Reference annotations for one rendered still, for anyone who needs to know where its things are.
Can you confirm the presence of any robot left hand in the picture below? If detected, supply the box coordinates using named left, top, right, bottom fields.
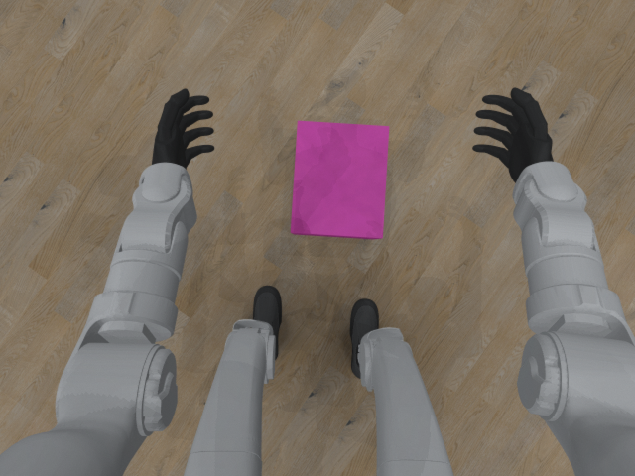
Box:
left=152, top=89, right=214, bottom=169

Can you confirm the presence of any carton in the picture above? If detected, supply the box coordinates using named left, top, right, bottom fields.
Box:
left=291, top=121, right=389, bottom=239

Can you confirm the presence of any robot right forearm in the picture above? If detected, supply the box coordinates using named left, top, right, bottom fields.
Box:
left=513, top=161, right=635, bottom=347

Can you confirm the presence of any robot right upper arm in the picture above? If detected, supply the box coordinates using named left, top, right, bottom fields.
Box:
left=517, top=331, right=635, bottom=476

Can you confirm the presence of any robot right hand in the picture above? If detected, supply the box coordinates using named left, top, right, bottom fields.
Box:
left=472, top=87, right=554, bottom=183

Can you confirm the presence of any robot left forearm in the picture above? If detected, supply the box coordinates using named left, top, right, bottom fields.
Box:
left=56, top=163, right=197, bottom=422

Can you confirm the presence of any robot left upper arm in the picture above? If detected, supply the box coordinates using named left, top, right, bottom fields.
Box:
left=0, top=343, right=178, bottom=476

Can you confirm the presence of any robot right shin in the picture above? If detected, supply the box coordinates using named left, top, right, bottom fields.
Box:
left=357, top=327, right=413, bottom=373

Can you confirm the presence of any right robot thigh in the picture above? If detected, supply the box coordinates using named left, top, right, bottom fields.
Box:
left=360, top=336, right=454, bottom=476

